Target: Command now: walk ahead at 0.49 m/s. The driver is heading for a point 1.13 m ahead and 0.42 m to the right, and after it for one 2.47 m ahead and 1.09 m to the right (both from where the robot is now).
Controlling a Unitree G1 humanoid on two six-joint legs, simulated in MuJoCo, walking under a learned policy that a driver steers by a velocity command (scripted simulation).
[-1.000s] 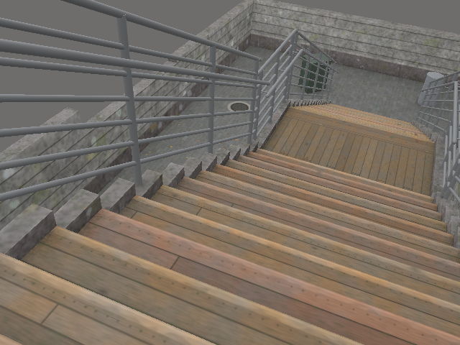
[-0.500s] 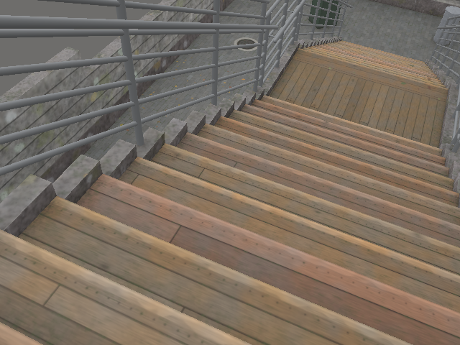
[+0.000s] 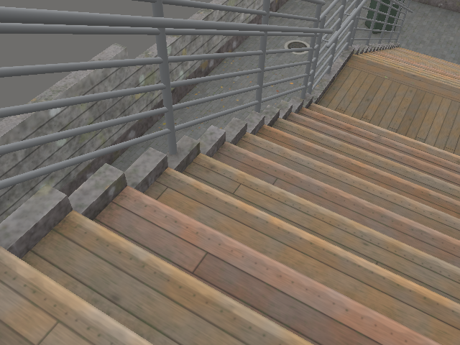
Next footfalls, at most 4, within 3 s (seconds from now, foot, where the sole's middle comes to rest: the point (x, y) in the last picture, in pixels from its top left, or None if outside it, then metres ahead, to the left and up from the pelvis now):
0.16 left None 0.30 0.13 -0.90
0.76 right None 0.57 -0.10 -1.06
1.38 left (251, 278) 0.98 -0.02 -1.23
2.10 right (347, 278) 1.11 -0.48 -1.39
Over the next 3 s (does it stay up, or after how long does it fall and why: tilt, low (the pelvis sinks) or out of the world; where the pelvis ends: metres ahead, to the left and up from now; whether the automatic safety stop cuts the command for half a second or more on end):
stays up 1.11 -0.35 -0.61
